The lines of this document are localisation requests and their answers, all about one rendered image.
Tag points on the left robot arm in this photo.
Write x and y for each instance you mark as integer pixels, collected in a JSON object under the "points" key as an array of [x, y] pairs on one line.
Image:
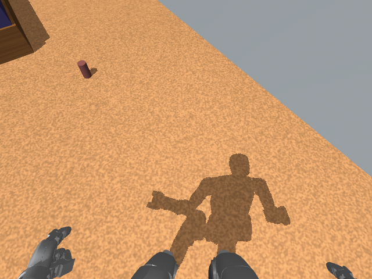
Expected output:
{"points": [[36, 272]]}

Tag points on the right robot hand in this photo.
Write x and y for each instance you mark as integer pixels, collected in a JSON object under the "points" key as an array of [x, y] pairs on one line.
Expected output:
{"points": [[339, 272]]}

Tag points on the bed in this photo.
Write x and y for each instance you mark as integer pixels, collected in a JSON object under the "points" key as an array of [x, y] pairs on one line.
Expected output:
{"points": [[13, 41]]}

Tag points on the left robot hand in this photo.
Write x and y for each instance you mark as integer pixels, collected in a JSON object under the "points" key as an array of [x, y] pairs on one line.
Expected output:
{"points": [[59, 261]]}

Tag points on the can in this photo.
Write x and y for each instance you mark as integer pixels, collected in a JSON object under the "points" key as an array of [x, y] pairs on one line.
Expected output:
{"points": [[84, 69]]}

